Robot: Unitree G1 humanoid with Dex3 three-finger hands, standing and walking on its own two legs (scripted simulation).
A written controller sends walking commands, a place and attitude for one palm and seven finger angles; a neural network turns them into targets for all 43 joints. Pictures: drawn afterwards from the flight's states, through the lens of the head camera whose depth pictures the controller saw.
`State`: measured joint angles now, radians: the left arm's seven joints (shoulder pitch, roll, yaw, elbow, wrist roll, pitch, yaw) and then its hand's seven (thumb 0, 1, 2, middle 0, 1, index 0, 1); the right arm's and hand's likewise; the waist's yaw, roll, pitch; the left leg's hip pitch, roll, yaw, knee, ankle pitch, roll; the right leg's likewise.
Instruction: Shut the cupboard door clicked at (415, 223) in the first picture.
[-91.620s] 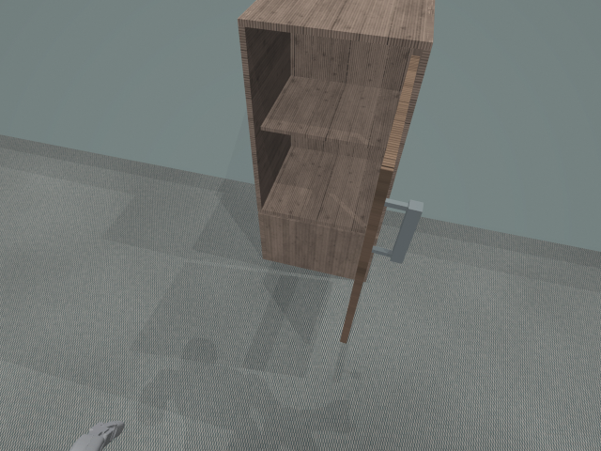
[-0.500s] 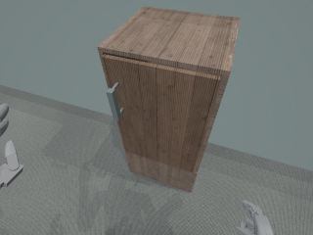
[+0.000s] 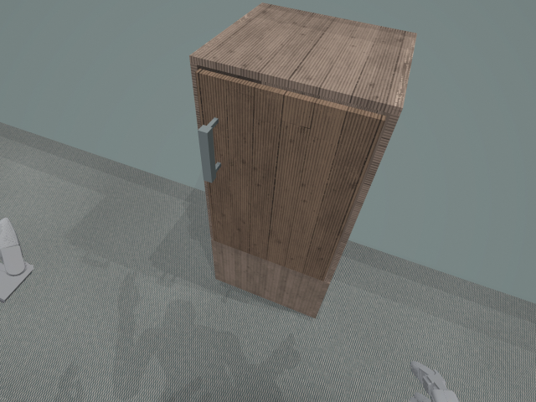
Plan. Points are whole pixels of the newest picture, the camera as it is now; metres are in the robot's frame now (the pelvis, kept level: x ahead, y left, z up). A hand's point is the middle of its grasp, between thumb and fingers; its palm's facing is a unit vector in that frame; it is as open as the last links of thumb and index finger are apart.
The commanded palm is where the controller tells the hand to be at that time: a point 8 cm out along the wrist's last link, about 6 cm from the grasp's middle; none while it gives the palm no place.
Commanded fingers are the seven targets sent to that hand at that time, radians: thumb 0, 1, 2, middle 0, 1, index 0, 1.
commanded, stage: step back with the hand held close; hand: left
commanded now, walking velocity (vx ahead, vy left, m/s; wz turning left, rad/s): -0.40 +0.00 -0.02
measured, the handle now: (212, 150) +0.65 +0.15 -0.01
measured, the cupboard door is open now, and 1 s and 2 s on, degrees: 0 0 0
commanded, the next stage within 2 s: stop stepping back and stand still in 0.78 s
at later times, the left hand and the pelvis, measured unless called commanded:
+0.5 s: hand out of the picture +0.14 +0.27 +0.18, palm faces +0.44 -0.79 -0.44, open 7.5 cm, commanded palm +0.07 +0.31 +0.20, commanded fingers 0.00 0.90 0.90 -0.20 -0.30 -0.20 -0.30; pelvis -0.06 +0.00 +0.00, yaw +2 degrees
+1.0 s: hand out of the picture +0.03 +0.27 +0.18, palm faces +0.29 -0.80 -0.52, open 7.4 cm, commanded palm -0.03 +0.32 +0.20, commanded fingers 0.00 0.90 0.90 -0.20 -0.30 -0.20 -0.30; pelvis -0.19 +0.02 +0.01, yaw -3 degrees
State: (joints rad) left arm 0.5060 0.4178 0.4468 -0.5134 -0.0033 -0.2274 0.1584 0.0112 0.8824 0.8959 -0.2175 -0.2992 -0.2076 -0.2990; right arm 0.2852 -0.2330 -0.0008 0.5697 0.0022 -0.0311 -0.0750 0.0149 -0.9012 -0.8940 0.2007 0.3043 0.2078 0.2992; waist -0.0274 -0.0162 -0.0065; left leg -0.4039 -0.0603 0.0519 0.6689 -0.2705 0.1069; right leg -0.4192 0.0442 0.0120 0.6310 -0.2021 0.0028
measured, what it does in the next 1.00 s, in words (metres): walks backwards: left foot, then right foot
